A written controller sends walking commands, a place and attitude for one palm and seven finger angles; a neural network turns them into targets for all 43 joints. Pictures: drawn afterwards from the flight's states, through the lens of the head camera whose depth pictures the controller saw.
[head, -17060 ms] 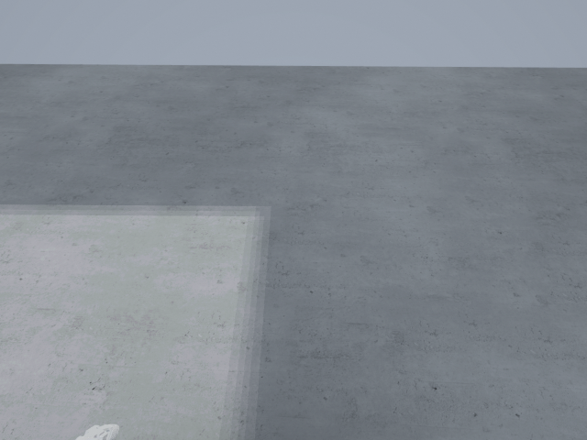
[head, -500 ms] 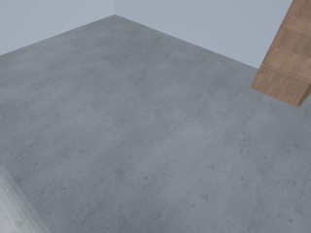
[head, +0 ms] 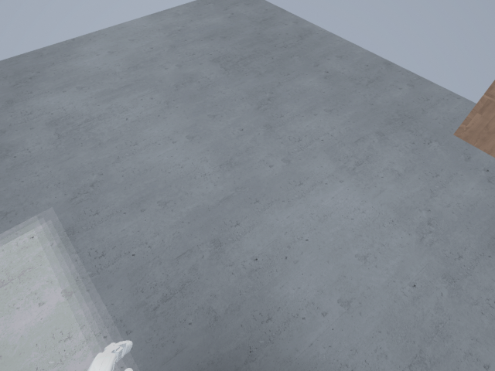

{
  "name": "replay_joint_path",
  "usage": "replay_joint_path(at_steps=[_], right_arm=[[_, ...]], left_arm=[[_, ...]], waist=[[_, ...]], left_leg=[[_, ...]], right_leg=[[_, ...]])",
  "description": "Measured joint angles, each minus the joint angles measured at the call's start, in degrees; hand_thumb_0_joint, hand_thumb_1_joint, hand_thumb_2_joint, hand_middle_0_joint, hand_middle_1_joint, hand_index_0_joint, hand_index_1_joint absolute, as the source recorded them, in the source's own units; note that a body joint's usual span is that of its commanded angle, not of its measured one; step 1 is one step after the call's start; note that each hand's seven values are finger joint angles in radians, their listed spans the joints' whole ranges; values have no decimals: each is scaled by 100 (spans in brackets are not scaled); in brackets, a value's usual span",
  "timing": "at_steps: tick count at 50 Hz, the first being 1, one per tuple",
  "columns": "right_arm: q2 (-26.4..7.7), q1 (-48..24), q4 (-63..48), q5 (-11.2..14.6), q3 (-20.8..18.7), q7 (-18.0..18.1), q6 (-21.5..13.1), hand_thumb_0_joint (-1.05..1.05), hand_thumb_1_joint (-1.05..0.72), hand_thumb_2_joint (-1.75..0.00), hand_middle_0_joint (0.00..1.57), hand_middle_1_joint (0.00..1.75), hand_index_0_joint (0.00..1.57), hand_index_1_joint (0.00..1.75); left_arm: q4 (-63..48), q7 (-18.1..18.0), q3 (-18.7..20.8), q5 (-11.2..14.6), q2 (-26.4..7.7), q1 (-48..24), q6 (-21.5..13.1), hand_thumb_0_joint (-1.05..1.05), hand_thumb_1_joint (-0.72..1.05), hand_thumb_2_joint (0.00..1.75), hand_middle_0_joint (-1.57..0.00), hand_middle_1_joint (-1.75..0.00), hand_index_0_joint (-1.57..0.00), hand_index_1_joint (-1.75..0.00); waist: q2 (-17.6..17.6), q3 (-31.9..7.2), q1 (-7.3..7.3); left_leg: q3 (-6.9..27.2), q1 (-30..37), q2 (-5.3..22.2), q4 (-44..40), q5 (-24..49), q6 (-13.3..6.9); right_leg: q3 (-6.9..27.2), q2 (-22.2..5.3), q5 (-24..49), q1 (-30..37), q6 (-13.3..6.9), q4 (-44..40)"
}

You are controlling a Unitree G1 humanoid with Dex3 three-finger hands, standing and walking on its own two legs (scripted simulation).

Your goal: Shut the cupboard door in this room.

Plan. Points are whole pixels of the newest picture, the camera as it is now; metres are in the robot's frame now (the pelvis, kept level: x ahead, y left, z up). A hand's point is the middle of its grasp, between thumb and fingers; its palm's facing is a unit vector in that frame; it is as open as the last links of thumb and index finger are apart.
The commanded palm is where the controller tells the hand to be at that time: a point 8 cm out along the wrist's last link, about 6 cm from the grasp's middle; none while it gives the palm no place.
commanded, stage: turn or walk to find it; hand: left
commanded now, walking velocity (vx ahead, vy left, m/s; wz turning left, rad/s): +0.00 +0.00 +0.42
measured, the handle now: out of the picture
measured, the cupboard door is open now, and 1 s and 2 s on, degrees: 86 86 86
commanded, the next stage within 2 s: none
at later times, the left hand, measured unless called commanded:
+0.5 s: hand out of the picture -0.07 +0.17 -0.17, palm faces +0.28 -0.92 -0.26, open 7.4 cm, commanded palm none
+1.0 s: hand out of the picture +0.00 +0.20 -0.16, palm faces +0.43 -0.86 -0.27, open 7.4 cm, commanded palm none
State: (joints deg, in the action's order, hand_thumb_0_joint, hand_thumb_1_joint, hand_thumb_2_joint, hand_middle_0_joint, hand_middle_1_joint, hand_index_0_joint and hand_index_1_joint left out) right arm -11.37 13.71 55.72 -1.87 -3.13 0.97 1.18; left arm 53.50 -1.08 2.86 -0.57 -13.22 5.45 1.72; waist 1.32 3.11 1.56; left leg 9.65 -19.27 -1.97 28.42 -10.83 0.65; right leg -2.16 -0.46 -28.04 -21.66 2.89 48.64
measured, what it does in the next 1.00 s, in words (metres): steps on the spot, turning left: right foot, then left foot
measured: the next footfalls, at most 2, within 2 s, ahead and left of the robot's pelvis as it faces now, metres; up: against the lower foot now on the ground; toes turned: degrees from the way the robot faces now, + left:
right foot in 0.08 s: +0.02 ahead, -0.13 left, +0.00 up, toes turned +1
left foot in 0.56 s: -0.03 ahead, +0.11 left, +0.00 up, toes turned +21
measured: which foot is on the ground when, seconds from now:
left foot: down 0.00-0.08, up 0.10-0.54, down 0.56-1.00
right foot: up 0.00-0.06, down 0.08-0.56, up 0.58-0.98, down 1.00-1.00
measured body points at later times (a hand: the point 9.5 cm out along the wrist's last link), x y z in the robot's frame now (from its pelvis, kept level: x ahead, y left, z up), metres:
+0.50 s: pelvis -0.01 -0.02 +0.00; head +0.04 -0.02 +0.44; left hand -0.08 +0.22 -0.15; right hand +0.14 -0.25 -0.15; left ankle -0.07 +0.10 -0.71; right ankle -0.02 -0.13 -0.74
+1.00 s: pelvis -0.01 -0.03 -0.01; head +0.02 -0.03 +0.44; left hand -0.03 +0.25 -0.13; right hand +0.15 -0.23 -0.16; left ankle -0.06 +0.09 -0.74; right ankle +0.04 -0.14 -0.74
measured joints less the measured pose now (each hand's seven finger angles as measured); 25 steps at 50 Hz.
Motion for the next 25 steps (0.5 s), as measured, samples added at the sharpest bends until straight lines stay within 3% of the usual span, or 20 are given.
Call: replay_joint_path(at_steps=[3, 5, 8, 11, 14, 19, 25], right_arm=[[-107, -17, -81, 7, -53, -34, 63, 0, -90, -90, 20, 30, 20, 30], [-193, -40, -112, 45, -111, -59, 102, 0, -90, -90, 20, 30, 20, 30], [-310, -106, -95, 24, -193, -70, 213, 0, -90, -90, 20, 30, 20, 30], [-399, -162, -95, 26, -233, -112, 247, 0, -91, -90, 20, 30, 20, 30], [-433, -197, -61, 44, -226, -137, 264, 0, -91, -90, 20, 30, 19, 30], [-400, -344, 78, 69, -147, -138, 329, 0, -91, -90, 20, 30, 19, 30], [-283, -711, 90, 131, -7, -130, 269, 0, -91, -90, 20, 30, 19, 30]], left_arm=[[-176, 6, -40, 23, 28, -114, -73, 1, 91, 90, -20, -29, -20, -30], [-241, -8, -60, -12, 62, -93, -153, 1, 91, 90, -20, -29, -20, -30], [-268, -17, -103, -52, 166, 92, -157, 1, 91, 90, -20, -29, -20, -30], [-200, -16, -132, -64, 239, 323, -131, 1, 91, 90, -21, -30, -21, -30], [-119, -11, -162, -73, 283, 524, -139, 1, 90, 90, -21, -30, -21, -30], [-6, -8, -178, -104, 301, 851, -169, 1, 90, 90, -21, -30, -21, -30], [224, -16, -127, -141, 157, 1192, -127, 1, 90, 90, -21, -30, -21, -30]], waist=[[75, -34, 24], [143, -44, -8], [171, -21, -11], [137, 30, 0], [95, 98, -4], [-18, 222, -148], [-187, 343, -380]], left_leg=[[189, -93, -98, 33, 50, 130], [212, -260, -140, 395, -217, 145], [-207, -707, -178, 1942, -1328, 87], [-566, -997, -67, 3242, -1294, 132], [-713, -1015, 99, 3727, -1123, 223], [-843, -653, 283, 3258, -1330, 300], [-1172, 45, 299, 1634, -1477, 197]], right_leg=[[60, 36, 568, 471, -4, -1187], [8, 38, 949, 712, -237, -1730], [-132, -82, 885, 806, -469, -1637], [-257, -227, 925, 1001, -487, -1815], [-434, -331, 946, 1115, -485, -1915], [-701, -463, 905, 1139, -466, -1913], [-994, -603, 792, 1049, -339, -1712]])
